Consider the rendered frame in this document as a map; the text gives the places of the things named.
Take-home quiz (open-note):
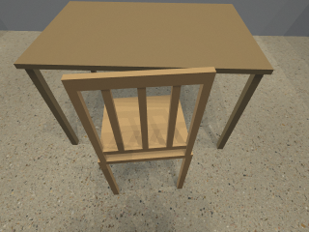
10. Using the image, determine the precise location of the table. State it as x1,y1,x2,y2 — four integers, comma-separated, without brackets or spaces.
14,1,274,150

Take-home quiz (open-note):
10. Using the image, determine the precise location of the chair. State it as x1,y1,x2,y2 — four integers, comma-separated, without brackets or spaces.
61,67,216,195

